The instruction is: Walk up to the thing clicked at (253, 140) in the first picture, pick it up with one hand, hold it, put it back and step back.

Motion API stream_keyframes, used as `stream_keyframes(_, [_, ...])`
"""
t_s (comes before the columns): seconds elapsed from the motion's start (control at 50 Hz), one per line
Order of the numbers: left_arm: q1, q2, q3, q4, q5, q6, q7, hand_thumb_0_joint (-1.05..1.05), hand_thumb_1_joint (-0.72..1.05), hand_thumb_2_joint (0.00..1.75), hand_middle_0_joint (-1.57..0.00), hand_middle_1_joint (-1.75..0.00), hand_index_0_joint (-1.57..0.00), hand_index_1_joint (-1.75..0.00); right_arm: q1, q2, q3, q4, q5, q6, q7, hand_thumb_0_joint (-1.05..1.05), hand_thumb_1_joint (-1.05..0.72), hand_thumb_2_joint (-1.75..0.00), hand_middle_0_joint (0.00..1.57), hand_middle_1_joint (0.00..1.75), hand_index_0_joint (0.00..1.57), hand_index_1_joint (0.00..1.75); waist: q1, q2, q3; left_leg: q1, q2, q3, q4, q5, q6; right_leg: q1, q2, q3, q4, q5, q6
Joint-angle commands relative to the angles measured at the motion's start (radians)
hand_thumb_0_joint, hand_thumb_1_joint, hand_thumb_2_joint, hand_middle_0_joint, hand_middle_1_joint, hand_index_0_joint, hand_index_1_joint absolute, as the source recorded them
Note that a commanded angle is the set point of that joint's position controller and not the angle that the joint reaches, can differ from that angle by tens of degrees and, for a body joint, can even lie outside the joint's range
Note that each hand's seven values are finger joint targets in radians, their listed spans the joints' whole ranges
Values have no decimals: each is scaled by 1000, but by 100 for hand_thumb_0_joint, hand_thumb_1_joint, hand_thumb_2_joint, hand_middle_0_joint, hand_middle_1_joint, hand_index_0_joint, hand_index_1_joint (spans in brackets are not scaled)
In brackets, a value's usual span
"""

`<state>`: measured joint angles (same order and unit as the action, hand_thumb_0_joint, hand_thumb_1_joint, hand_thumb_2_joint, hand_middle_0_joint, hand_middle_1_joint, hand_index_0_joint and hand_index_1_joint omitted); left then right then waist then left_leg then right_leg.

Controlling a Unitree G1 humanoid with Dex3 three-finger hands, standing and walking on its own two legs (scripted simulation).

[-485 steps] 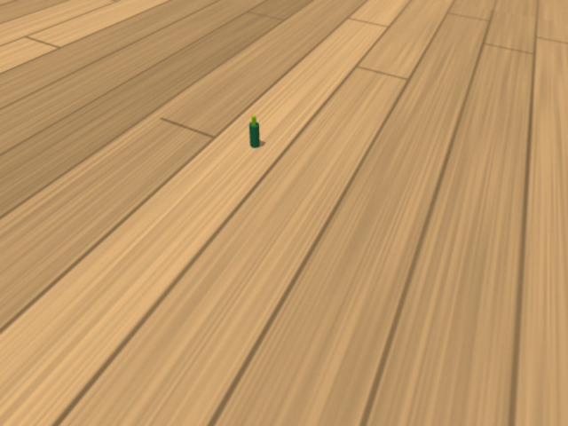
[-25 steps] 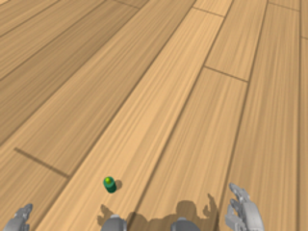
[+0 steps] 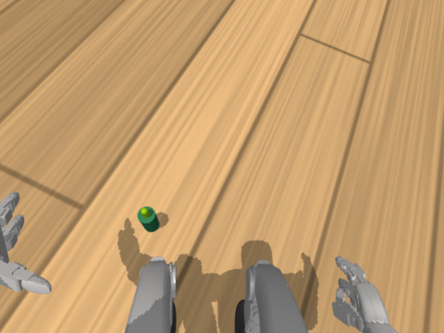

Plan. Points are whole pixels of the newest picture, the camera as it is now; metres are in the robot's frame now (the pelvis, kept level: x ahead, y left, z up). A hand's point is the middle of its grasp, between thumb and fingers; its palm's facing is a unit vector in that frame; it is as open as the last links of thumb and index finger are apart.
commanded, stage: go down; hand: left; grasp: from the side
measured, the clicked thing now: (148, 218) +0.42 +0.20 -0.48
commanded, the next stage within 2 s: approach in 1.44 s
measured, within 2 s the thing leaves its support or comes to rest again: neither
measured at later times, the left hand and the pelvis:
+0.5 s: hand (35, 224) +0.32 +0.36 -0.14, palm faces +0.10 -0.99 -0.13, open 17.3 cm; pelvis -0.03 +0.00 -0.10, yaw -2 degrees
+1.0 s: hand (38, 216) +0.35 +0.37 -0.17, palm faces +0.08 -0.99 -0.10, open 17.4 cm; pelvis -0.04 +0.00 -0.16, yaw -4 degrees
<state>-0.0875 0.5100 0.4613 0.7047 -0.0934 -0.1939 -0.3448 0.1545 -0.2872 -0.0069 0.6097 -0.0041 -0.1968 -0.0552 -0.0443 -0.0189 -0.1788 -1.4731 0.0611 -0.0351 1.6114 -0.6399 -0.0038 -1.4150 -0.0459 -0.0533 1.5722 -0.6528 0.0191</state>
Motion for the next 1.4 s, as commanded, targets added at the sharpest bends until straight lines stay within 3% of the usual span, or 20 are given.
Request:
stream_keyframes(0.0, [-101, 350, 169, -107, -34, -108, -55, 0, -55, 10, -6, -10, -5, -10, 59, -191, -73, -89, 6, -23, -2, 0, -89, -90, 20, 30, 20, 30, 64, 166, -470, 336, -28, -48, -187, 263, 13, 113, 34, 11, -115, 227, -52])
stream_keyframes(0.02, [-84, 333, 169, -31, -41, -115, -68, 0, -56, 8, -6, -9, -5, -9, 53, -193, -71, -83, 5, -20, 0, 0, -89, -90, 20, 30, 20, 30, 52, 142, -442, 302, -28, -47, -167, 263, 17, 93, 35, 10, -100, 226, -51])
stream_keyframes(0.04, [-142, 369, 195, -79, -51, -135, -80, 0, -55, 9, -6, -9, -5, -9, 53, -197, -70, -82, 6, -21, 1, 0, -89, -90, 20, 30, 20, 30, 55, 152, -476, 303, -26, -48, -150, 253, 17, 75, 39, 8, -79, 216, -52])
stream_keyframes(0.16, [-275, 410, 219, 25, -77, -210, -155, 0, -48, 10, -5, -9, -4, -9, 51, -203, -55, -46, -1, -23, -1, 0, -90, -90, 20, 30, 20, 30, 22, 137, -485, 194, -25, -47, -56, 190, 24, -19, 40, 13, -19, 166, -50])
stream_keyframes(0.24, [-360, 478, 253, 32, -86, -239, -207, 0, -49, 9, -5, -8, -4, -8, 60, -219, -45, -26, -8, -20, -2, 0, -90, -90, 20, 30, 20, 30, 28, 190, -537, 186, -24, -51, -5, 204, 20, -76, 40, 7, 39, 169, -55])
stream_keyframes(0.28, [-344, 482, 258, 107, -91, -238, -227, 0, -50, 9, -5, -8, -4, -8, 51, -222, -39, -23, -9, -19, -2, 0, -90, -90, 20, 30, 20, 30, 26, 153, -512, 129, -25, -44, 21, 178, 24, -85, 43, 9, 47, 148, -54])
stream_keyframes(0.34, [-363, 536, 295, 100, -96, -241, -251, 0, -52, 9, -5, -8, -4, -8, 62, -231, -29, -10, -12, -14, 0, 0, -90, -90, 20, 30, 20, 30, 45, 192, -556, 134, -24, -46, 53, 225, 20, -106, 44, 0, 96, 176, -58])
stream_keyframes(0.46, [-450, 602, 316, 87, -108, -242, -283, 0, -52, 8, -5, -6, -4, -7, 56, -242, -22, -7, -12, -8, 1, 0, -91, -91, 20, 30, 20, 30, 42, 193, -551, 51, -22, -36, 106, 172, 25, -147, 47, 0, 135, 139, -57])
stream_keyframes(0.48, [-438, 583, 308, 119, -110, -238, -290, 0, -50, 8, -5, -6, -4, -7, 49, -243, -20, -7, -12, -8, 1, 0, -91, -91, 20, 30, 20, 30, 34, 192, -536, 49, -19, -43, 105, 152, 23, -172, 49, -6, 147, 126, -58])
stream_keyframes(0.58, [-539, 626, 317, 85, -109, -241, -311, 0, -51, 7, -5, -5, -4, -6, 58, -254, -16, 3, -15, -10, 1, 0, -92, -91, 20, 30, 20, 30, 15, 232, -541, 30, -14, -58, 137, 124, 19, -232, 48, -21, 201, 113, -58])
stream_keyframes(0.74, [-556, 678, 340, 136, -115, -233, -333, 0, -52, 6, -5, -5, -4, -6, 62, -269, -5, 8, -18, -12, 0, 0, -92, -91, 20, 30, 20, 30, 23, 226, -520, -37, -12, -59, 172, 62, 18, -276, 51, -32, 254, 76, -57])
stream_keyframes(0.84, [-573, 696, 352, 150, -125, -232, -354, 0, -54, 7, -5, -5, -4, -6, 66, -277, 4, 13, -19, -12, 0, 0, -92, -91, 20, 30, 20, 30, 20, 244, -537, -49, -15, -54, 213, 104, 19, -298, 49, -35, 290, 104, -59])
stream_keyframes(0.9, [-604, 714, 357, 141, -126, -230, -359, 0, -55, 7, -5, -6, -4, -6, 72, -278, 4, 15, -19, -13, 1, 0, -92, -91, 20, 30, 20, 30, 8, 233, -534, -72, -15, -52, 229, 84, 20, -308, 51, -37, 295, 87, -57])
stream_keyframes(0.94, [-604, 730, 365, 136, -131, -230, -364, 0, -54, 7, -5, -5, -4, -6, 62, -282, 7, 9, -18, -14, 2, 0, -92, -91, 20, 30, 20, 30, 18, 235, -528, -93, -16, -51, 234, 62, 22, -317, 51, -36, 304, 74, -58])
stream_keyframes(1.12, [-612, 755, 385, 150, -138, -225, -383, 0, -57, 7, -5, -6, -4, -7, 82, -284, 16, 18, -22, -14, 2, 0, -92, -91, 20, 30, 20, 30, 13, 228, -560, -114, -22, -38, 287, 130, 24, -308, 53, -38, 332, 117, -58])
stream_keyframes(1.16, [-610, 735, 368, 179, -133, -221, -388, 0, -58, 7, -5, -6, -4, -7, 79, -287, 13, 25, -22, -13, 1, 0, -92, -91, 20, 30, 20, 30, 3, 235, -523, -117, -20, -40, 289, 111, 25, -347, 53, -41, 339, 104, -59])
stream_keyframes(1.18, [-639, 763, 378, 154, -133, -221, -387, 0, -55, 7, -5, -6, -4, -7, 75, -290, 14, 18, -23, -13, 2, 0, -92, -91, 20, 30, 20, 30, 10, 234, -520, -131, -18, -42, 285, 78, 25, -350, 54, -39, 338, 80, -58])
stream_keyframes(1.2, [-636, 745, 371, 166, -136, -221, -391, 0, -55, 7, -5, -6, -4, -7, 78, -291, 14, 20, -24, -13, 2, 0, -92, -91, 20, 30, 20, 30, 2, 242, -524, -121, -18, -42, 293, 90, 24, -351, 53, -40, 344, 93, -58])
stream_keyframes(1.26, [-654, 779, 384, 162, -136, -225, -393, 0, -57, 6, -6, -6, -4, -7, 76, -292, 18, 17, -25, -12, 3, 0, -92, -91, 20, 30, 20, 30, 4, 225, -536, -145, -20, -38, 308, 79, 27, -343, 55, -41, 347, 81, -57])
stream_keyframes(1.38, [-664, 786, 382, 176, -132, -226, -400, 0, -57, 7, -5, -6, -4, -7, 76, -296, 23, 17, -26, -10, 5, 0, -92, -91, 20, 30, 20, 30, 0, 245, -514, -158, -20, -41, 311, 61, 26, -367, 55, -45, 362, 68, -58])
